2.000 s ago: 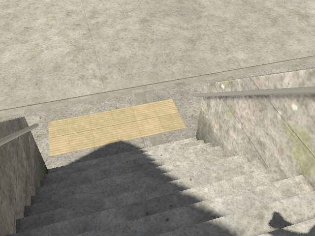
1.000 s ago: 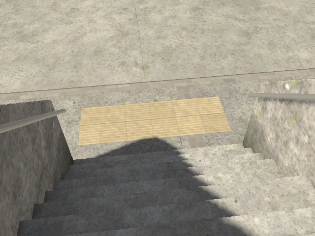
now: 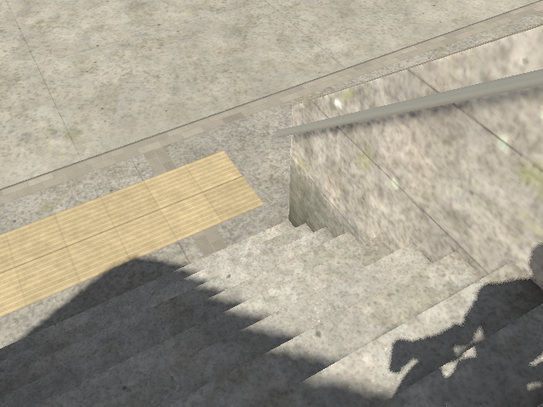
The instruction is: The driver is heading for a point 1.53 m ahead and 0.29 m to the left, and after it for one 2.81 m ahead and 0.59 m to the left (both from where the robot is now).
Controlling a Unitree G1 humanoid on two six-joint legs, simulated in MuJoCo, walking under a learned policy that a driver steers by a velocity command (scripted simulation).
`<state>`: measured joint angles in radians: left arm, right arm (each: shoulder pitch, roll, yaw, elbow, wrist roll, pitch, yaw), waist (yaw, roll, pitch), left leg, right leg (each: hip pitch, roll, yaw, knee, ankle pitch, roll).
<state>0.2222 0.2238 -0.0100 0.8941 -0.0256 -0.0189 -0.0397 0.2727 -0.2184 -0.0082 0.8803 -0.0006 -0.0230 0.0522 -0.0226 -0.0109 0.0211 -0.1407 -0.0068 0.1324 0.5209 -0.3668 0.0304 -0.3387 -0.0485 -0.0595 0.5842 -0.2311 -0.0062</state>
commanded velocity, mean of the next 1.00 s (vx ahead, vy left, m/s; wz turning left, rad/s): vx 0.18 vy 0.00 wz -0.01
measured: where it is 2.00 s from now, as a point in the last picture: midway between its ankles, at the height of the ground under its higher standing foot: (295, 403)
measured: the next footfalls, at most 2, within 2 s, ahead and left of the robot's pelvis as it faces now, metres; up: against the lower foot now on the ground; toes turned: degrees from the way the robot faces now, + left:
left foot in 1.20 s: +0.28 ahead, +0.08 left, -0.21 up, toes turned +3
right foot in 1.76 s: +0.66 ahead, -0.17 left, -0.41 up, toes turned -3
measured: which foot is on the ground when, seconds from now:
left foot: down 0.00-0.80, up 0.82-1.00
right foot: down 0.00-1.00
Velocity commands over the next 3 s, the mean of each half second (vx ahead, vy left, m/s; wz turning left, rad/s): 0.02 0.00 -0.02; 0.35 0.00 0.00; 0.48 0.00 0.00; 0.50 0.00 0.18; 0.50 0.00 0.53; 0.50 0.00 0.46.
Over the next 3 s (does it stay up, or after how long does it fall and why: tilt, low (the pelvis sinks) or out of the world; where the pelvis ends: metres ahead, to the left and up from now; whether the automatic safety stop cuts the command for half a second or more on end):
stays up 1.09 -0.01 -0.86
